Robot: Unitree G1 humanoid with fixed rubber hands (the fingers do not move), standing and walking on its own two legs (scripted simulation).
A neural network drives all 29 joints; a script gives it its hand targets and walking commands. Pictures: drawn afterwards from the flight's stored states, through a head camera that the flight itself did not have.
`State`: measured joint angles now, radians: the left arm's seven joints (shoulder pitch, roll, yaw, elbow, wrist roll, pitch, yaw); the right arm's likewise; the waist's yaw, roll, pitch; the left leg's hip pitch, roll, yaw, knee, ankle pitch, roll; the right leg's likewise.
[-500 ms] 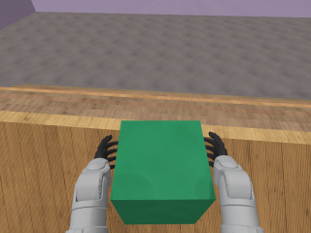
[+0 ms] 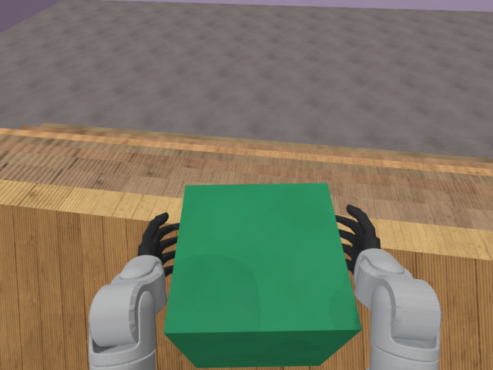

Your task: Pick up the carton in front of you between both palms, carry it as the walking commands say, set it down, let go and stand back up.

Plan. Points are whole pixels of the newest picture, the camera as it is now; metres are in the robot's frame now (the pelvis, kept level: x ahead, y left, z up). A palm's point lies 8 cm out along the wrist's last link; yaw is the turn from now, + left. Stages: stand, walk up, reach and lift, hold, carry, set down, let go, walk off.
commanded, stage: carry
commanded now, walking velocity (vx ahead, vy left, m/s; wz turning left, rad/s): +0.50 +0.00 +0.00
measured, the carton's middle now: (257, 282) +0.25 -0.01 +0.02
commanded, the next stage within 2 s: none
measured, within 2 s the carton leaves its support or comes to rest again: neither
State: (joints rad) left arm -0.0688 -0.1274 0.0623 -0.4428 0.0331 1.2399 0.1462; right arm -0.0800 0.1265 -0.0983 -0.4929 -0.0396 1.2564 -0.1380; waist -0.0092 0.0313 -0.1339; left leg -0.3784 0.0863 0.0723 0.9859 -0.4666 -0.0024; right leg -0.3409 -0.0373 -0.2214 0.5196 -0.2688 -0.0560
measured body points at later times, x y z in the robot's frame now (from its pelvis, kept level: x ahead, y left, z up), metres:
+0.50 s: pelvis +0.30 +0.04 +0.01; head +0.32 +0.05 +0.46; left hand +0.58 +0.16 +0.06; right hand +0.55 -0.14 +0.07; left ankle +0.31 +0.10 -0.73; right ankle +0.26 -0.09 -0.65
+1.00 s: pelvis +0.59 -0.03 +0.00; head +0.67 -0.05 +0.44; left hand +0.95 +0.13 +0.06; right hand +0.97 -0.17 +0.06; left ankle +0.56 +0.13 -0.65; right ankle +0.65 -0.08 -0.73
